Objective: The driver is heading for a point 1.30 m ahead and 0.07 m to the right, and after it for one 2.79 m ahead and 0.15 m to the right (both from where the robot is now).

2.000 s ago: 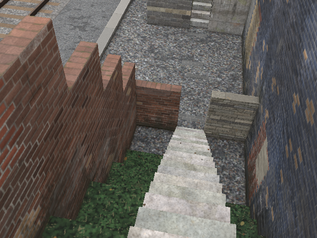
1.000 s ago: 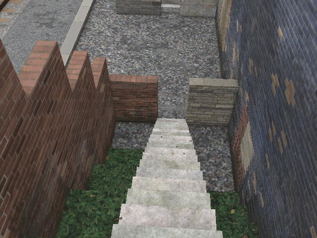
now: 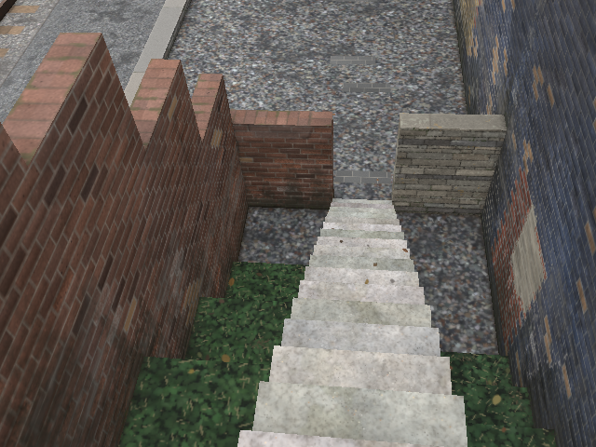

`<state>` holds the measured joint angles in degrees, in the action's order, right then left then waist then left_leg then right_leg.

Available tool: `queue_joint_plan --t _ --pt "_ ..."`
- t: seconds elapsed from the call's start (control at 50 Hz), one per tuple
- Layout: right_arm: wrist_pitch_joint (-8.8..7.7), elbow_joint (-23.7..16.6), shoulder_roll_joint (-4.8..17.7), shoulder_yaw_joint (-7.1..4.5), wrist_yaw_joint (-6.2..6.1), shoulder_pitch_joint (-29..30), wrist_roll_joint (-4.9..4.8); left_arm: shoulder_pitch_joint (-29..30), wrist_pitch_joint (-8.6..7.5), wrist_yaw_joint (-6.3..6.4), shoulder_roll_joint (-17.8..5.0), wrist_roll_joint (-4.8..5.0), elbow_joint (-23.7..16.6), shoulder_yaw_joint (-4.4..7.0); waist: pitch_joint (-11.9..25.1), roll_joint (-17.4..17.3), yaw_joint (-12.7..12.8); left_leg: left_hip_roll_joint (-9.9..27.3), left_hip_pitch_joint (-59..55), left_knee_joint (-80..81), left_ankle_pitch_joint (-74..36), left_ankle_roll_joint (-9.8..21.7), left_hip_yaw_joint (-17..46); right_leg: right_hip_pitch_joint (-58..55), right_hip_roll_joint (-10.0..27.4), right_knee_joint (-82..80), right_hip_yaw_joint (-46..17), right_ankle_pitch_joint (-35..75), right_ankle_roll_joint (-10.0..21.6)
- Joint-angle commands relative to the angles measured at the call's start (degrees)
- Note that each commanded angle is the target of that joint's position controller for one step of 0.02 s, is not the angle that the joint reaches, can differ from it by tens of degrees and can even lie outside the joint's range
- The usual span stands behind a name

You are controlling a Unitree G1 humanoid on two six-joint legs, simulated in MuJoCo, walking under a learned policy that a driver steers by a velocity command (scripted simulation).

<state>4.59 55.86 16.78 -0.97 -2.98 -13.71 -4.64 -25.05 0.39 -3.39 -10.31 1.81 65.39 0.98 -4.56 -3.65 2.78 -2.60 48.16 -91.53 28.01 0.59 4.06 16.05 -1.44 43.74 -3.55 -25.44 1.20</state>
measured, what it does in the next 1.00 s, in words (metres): goes down: left foot 0.21 m lower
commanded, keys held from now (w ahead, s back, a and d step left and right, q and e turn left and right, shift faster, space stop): shift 0.08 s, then w+shift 0.92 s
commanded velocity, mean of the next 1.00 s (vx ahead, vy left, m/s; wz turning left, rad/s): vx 0.70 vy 0.00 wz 0.00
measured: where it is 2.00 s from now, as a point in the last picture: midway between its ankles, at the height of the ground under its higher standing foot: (343, 367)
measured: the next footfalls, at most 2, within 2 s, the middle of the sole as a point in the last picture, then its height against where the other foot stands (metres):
left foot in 0.36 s outside the picture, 0.21 m lower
right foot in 1.14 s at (350, 424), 0.41 m lower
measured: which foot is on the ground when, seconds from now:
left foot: up 0.00-0.34, down 0.36-1.00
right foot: down 0.00-0.36, up 0.38-1.00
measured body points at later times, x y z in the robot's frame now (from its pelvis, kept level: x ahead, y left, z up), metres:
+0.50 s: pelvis +0.22 +0.16 -0.21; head +0.21 +0.19 +0.24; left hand +0.23 +0.45 -0.36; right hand +0.18 -0.07 -0.35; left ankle +0.21 +0.26 -0.91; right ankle +0.16 +0.00 -0.64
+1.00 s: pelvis +0.52 +0.13 -0.34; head +0.48 +0.12 +0.11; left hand +0.74 +0.36 -0.42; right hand +0.35 -0.07 -0.49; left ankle +0.24 +0.26 -0.86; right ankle +0.64 +0.03 -1.05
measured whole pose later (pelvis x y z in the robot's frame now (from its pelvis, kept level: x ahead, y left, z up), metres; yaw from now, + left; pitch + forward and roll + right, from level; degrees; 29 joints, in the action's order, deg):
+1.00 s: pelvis +0.52 +0.13 -0.34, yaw -3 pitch -1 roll +5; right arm -6.9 64.1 9.6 -2.9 -0.4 -36.6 5.3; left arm -4.4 -4.3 -3.2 -15.7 -1.1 50.4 4.7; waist 6.1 3.8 -8.3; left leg -0.8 1.2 -77.6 51.5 5.8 -5.3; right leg 30.5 2.9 38.1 -2.0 23.2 7.2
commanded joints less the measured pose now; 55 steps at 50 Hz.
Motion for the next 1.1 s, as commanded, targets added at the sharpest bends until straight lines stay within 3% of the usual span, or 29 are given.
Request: queue_joint_plan --t 0.02,0.04,0.06,0.08,0.14,0.18,0.22,0.26,0.28,0.3,0.34,0.36,0.38,0.4,0.42,0.44,0.46,0.5,0.54,0.6,0.66,0.72,0.86,0.92,0.98,1.02,1.06,1.08,1.1 --pt "1.77 4.0 0.2 -1.39 -1.16 -18.2 2.28 5.4 -1.4 1.02 -11.0 -1.66 -4.2 0.07 4.8 13.5 -8.5 4.2 -22.1 18.8 -24.4 -1.5 3.6 13.1 18.2 -12.3 -16.0 64.6 10.7" --pt "1.44 4.0 0.5 -1.72 -1.01 -18.5 1.7 10.0 -1.09 1.14 -10.5 -0.35 -5.7 -0.14 6.7 14.7 -9.0 3.7 -27.8 19.6 -25.1 -1.1 2.1 14.8 16.7 -12.9 -13.8 60.0 9.4" --pt "0.87 2.5 6.4 -3.61 -1.2 -10.1 -0.03 6.8 -1.55 1.77 -10.9 1.0 -5.8 0.76 0.5 15.0 -3.2 2.5 -9.9 21.3 -26.0 0.0 6.6 3.3 14.2 -6.4 -15.1 52.4 8.6" --pt "0.6 0.5 7.0 -3.86 -1.28 -4.3 0.89 3.6 -1.6 2.17 -9.2 0.95 -5.3 0.48 0.5 11.6 -0.1 2.2 -1.3 27.4 -23.8 1.1 8.1 -5.6 14.4 -3.9 -15.7 51.1 8.8" --pt "-1.62 -6.3 3.7 -3.47 3.05 12.4 -0.87 -10.4 -1.39 3.05 -10.3 0.38 -1.2 2.68 -1.2 12.8 7.1 8.1 16.6 37.3 -21.1 2.1 7.0 -21.0 15.3 -5.0 -25.3 11.8 10.5" --pt "-2.34 -4.6 4.5 -4.97 6.28 10.4 -2.1 -3.5 -2.23 6.46 -7.6 -0.77 -3.5 1.34 -4.0 4.5 2.2 9.9 -7.1 54.6 -47.7 1.1 5.9 2.1 15.2 -2.9 -20.8 -10.6 10.0" --pt "-0.11 -0.7 3.6 -5.8 7.63 3.0 -1.05 -1.4 -0.59 8.08 -11.2 -0.98 -4.4 2.35 -3.6 5.4 1.3 9.0 -22.2 59.7 -43.8 0.2 2.2 11.7 13.4 -0.9 -13.7 -7.2 9.4" --pt "0.73 -1.9 4.1 -6.28 7.88 4.0 -0.23 -3.4 -0.2 8.39 -8.0 0.67 -4.2 1.42 -5.1 8.4 5.0 9.9 -26.3 66.9 -41.5 0.6 -0.1 11.1 12.5 3.6 -8.4 1.4 8.6" --pt "-1.47 -1.3 -1.2 -3.41 7.72 2.4 8.16 -3.3 -2.1 8.11 -13.5 -8.55 -4.9 3.77 -1.7 8.4 3.1 9.6 -35.8 58.2 -54.4 0.1 -3.3 13.9 12.8 7.9 -7.2 -11.1 6.9" --pt "-2.21 -0.8 0.6 -4.05 7.43 0.1 6.49 -4.4 -2.54 8.01 -13.6 -10.91 -4.8 4.1 -3.2 5.7 1.0 10.6 -33.3 68.1 -40.6 -0.4 -2.8 9.4 12.7 11.3 -6.3 -15.9 8.2" --pt "-3.81 2.6 3.2 -4.28 6.6 -14.8 6.98 -0.1 -1.57 7.53 -13.3 -9.45 -4.8 5.0 2.2 3.8 -8.2 12.4 -46.2 73.3 -31.6 1.4 -0.9 8.4 8.7 39.4 -3.5 0.4 9.3" --pt "-4.72 3.4 4.3 -3.57 6.4 -17.7 7.35 0.8 -1.64 6.81 -9.7 -7.71 -5.4 4.28 4.1 -7.5 -11.6 10.2 -48.9 72.5 -42.2 -2.1 -7.0 12.8 -0.4 65.1 1.2 -14.8 7.9" --pt "-5.22 3.9 6.0 -2.09 8.02 -20.1 6.15 0.0 -1.7 6.08 -3.9 -5.48 -7.2 3.35 1.3 -16.4 -8.0 10.5 -56.2 51.8 -67.3 -10.1 -4.7 36.1 -6.2 86.7 -0.6 -26.4 6.4" --pt "-5.16 6.9 10.9 -2.42 8.71 -27.2 5.84 -5.5 -3.48 7.48 -1.3 -2.08 -11.2 2.69 8.1 -29.2 -3.9 18.6 -66.9 36.1 -103.7 -14.6 0.3 50.8 -2.8 91.9 -1.1 -26.3 6.0" --pt "-5.8 9.2 17.7 -5.94 7.72 -34.5 3.77 -5.5 -4.36 7.86 -2.3 0.15 -11.4 3.25 21.2 -26.3 -9.1 26.3 -71.1 46.4 -73.0 -8.9 17.6 53.5 -1.9 90.3 -2.9 -14.5 5.0" --pt "-7.26 6.0 11.0 -4.61 7.46 -29.8 6.43 -1.6 -3.75 7.79 -6.0 -1.13 -8.9 3.68 16.6 -13.6 -9.3 25.1 -58.7 55.4 -45.8 -3.5 23.0 49.9 0.9 80.0 -4.8 0.2 4.9" --pt "-7.61 4.7 6.3 -3.57 7.27 -23.9 8.69 0.9 -2.45 7.22 -5.8 -3.12 -6.7 3.1 10.9 -9.9 -6.8 25.0 -48.2 58.6 -31.6 0.6 25.9 47.0 1.1 78.9 -5.2 7.0 4.4" --pt "-9.22 2.4 0.7 -1.98 6.22 -20.3 8.94 6.0 -0.92 4.63 -4.2 -3.79 -8.3 2.31 2.9 -0.6 -4.9 22.6 -36.0 56.9 -21.7 1.9 23.9 48.8 2.3 68.4 -8.5 19.2 4.4" --pt "-10.69 3.4 -6.1 0.42 6.02 -18.8 6.65 9.9 0.53 3.38 -1.4 -4.42 -12.2 0.64 -3.0 0.9 -1.5 20.3 -22.7 60.9 -22.1 1.7 20.0 46.6 0.6 57.5 -7.9 27.6 1.4" --pt "-11.47 3.9 0.9 -0.85 5.4 -16.9 7.23 12.2 2.21 4.87 -3.7 -4.88 -13.2 1.58 -3.6 0.1 0.3 19.1 -22.6 62.5 -30.9 4.0 19.4 41.4 1.0 48.3 -7.9 32.9 -0.1" --pt "-14.38 6.1 -5.9 1.07 4.16 -15.4 4.16 19.0 0.41 3.37 -3.8 -3.95 -17.5 0.93 -6.4 0.2 0.1 12.1 -23.3 62.0 -17.0 4.0 9.7 36.9 1.8 18.4 -4.9 55.7 2.2" --pt "-14.63 5.8 -3.0 0.39 3.75 -17.1 4.77 24.5 -1.05 1.2 -2.7 -3.64 -19.4 1.06 -4.5 -0.7 -3.3 13.5 -24.4 59.3 -4.7 7.7 9.7 27.1 1.8 9.7 -1.6 65.8 4.5" --pt "-11.17 8.8 -3.1 -1.52 2.15 -28.7 8.36 34.9 -3.69 1.24 -5.0 -3.49 -22.7 2.39 -7.3 -2.6 -12.8 15.2 -48.1 45.9 -22.8 11.2 7.9 37.6 3.9 -1.2 3.3 45.8 7.0" --pt "-10.7 10.9 -1.7 -3.21 2.35 -33.0 10.08 30.5 -4.59 0.34 -5.5 -1.94 -20.5 3.52 -3.0 -1.7 -13.2 16.4 -60.9 29.6 -18.2 13.8 12.4 43.7 7.2 -3.4 -3.0 46.2 7.0" --pt "-11.34 10.0 -6.2 -2.19 2.65 -31.5 10.38 27.5 -6.1 0.02 -6.3 -3.25 -18.1 4.03 -1.2 1.9 -13.4 13.6 -52.1 18.9 -14.1 12.5 8.4 31.4 5.7 -8.2 0.1 48.1 5.6" --pt "-11.38 8.7 -8.6 -1.43 1.72 -26.7 9.53 15.9 -6.46 -0.63 -4.7 -5.05 -14.6 3.07 1.8 8.6 -8.0 7.0 -31.6 7.7 -5.2 5.8 -1.8 3.4 3.3 -15.3 4.1 59.4 6.1" --pt "-10.0 8.3 -3.4 -2.54 -0.61 -21.2 7.43 7.1 -5.94 -0.84 0.0 -6.83 -11.9 1.27 1.8 11.9 -2.3 1.4 -20.7 -2.3 21.7 3.5 -6.2 -15.1 5.5 -31.4 1.2 75.5 5.6" --pt "-9.14 8.2 0.3 -3.72 -1.69 -18.4 6.82 1.5 -5.55 0.35 -0.5 -8.16 -10.5 1.19 1.9 13.2 1.2 -1.3 -22.3 -11.7 24.8 3.6 -6.1 -18.1 7.4 -39.0 0.8 77.7 4.9" --pt "-7.47 5.0 0.9 -3.4 -3.93 -10.5 9.51 -9.9 -4.65 2.59 -8.3 -5.45 -5.0 3.79 -1.1 13.3 6.3 -7.1 -20.6 -24.9 28.1 2.5 -2.2 -23.0 13.0 -46.6 -2.9 85.2 2.2"
Over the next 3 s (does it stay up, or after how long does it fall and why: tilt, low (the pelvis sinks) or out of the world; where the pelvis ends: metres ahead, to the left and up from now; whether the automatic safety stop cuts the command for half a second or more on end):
stays up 1.84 -0.25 -1.45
